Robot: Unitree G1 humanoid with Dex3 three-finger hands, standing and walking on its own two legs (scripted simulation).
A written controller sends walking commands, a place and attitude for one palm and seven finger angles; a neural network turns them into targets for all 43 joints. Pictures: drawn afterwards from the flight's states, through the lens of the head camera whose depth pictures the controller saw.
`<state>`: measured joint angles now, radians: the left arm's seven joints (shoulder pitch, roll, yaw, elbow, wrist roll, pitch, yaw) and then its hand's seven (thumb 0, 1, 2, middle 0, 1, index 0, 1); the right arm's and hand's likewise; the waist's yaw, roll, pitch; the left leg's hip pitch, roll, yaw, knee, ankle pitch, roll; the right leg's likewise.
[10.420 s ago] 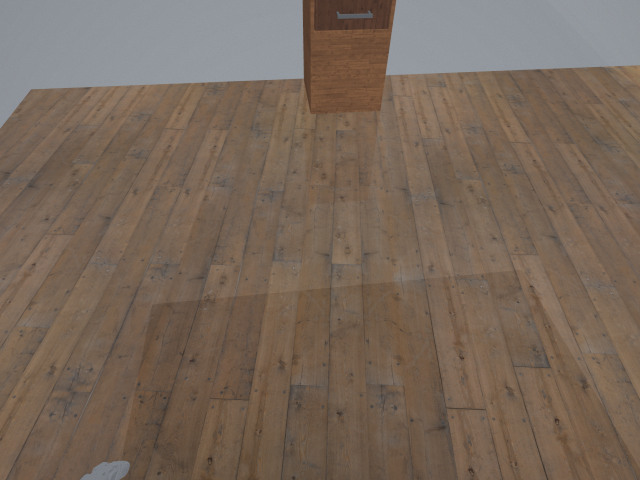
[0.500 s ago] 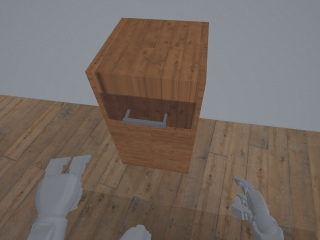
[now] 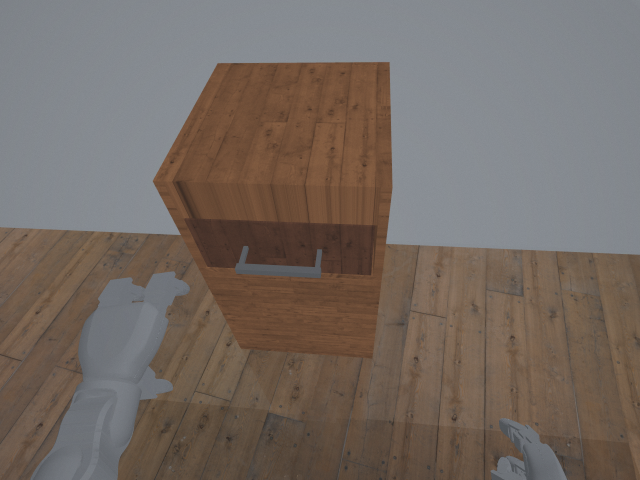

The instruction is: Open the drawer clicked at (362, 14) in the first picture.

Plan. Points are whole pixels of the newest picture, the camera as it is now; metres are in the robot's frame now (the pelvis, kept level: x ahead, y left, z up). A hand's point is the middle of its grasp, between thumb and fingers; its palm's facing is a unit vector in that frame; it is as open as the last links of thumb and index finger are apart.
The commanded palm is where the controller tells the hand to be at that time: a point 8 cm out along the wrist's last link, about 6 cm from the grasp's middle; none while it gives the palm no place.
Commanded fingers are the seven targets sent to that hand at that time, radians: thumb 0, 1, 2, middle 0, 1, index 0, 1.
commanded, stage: raise the hand with hooked fingers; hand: left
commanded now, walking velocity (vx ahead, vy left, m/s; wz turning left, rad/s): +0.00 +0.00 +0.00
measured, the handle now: (279, 262) +0.55 +0.16 -0.18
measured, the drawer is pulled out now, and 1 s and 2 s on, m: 0.00 0.00 0.00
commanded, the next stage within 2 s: move the hooked fingers above the handle in 0.82 s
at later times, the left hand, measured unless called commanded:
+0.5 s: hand (129, 281) +0.31 +0.26 +0.10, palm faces +0.04 -0.07 -1.00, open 13.8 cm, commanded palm +0.28 +0.26 +0.15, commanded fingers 0.00 -0.50 0.30 -0.30 -1.20 -0.30 -1.20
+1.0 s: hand (140, 300) +0.29 +0.25 +0.08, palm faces +0.01 -0.09 -1.00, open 13.8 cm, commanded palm +0.28 +0.25 +0.14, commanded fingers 0.00 -0.50 0.30 -0.30 -1.20 -0.30 -1.20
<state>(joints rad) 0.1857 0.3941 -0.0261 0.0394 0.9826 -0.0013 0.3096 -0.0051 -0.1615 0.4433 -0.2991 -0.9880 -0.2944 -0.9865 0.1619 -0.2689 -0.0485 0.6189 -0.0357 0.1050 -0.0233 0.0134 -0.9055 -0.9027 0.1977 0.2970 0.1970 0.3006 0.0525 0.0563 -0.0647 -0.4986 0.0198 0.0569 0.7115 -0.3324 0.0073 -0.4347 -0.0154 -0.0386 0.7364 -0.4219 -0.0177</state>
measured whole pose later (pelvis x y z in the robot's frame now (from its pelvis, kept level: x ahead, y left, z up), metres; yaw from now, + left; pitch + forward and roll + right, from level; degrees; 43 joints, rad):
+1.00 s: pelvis -0.01 +0.01 +0.02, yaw +1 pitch +2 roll +0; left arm -0.09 0.45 -0.07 0.16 0.93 0.00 0.11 -0.01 -0.49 0.30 -0.32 -1.21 -0.32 -1.20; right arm 0.15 -0.25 -0.01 0.63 0.02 0.13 -0.03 0.01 -0.91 -0.90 0.20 0.30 0.20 0.30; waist 0.06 0.08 -0.02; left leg -0.34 0.00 0.05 0.52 -0.23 0.02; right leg -0.27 -0.02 -0.05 0.55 -0.32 -0.01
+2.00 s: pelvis -0.01 +0.01 -0.04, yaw -1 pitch +22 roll -1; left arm -0.71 0.31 -0.08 1.07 1.16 0.00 0.50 -0.01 -0.49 0.30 -0.32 -1.20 -0.32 -1.20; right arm 0.30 -0.22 -0.08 0.71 -0.04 0.10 0.00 0.01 -0.90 -0.90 0.20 0.30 0.20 0.30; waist -0.11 0.05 -0.19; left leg -0.96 0.05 0.04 0.98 -0.41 0.02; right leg -0.88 0.00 -0.04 0.98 -0.48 -0.01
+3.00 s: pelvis -0.04 +0.02 -0.10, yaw -3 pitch +32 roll -4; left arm -0.99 0.38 -0.07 1.21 1.15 0.06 0.49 -0.01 -0.49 0.30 -0.32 -1.21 -0.32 -1.20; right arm 0.34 -0.23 -0.04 0.71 -0.06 0.05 0.02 0.00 -0.90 -0.90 0.20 0.30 0.20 0.30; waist -0.21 0.08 -0.21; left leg -1.36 0.06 0.01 1.29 -0.49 0.04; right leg -1.25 0.01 -0.06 1.25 -0.55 0.00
